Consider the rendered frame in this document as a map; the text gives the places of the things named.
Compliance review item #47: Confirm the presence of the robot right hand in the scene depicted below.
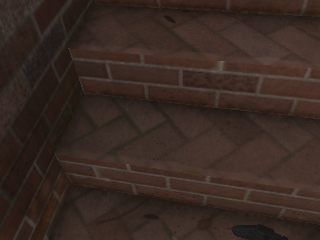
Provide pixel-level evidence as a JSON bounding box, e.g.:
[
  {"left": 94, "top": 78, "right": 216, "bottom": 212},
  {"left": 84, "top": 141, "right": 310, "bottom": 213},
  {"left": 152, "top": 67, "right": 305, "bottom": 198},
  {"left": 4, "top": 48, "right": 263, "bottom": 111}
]
[{"left": 232, "top": 224, "right": 289, "bottom": 240}]

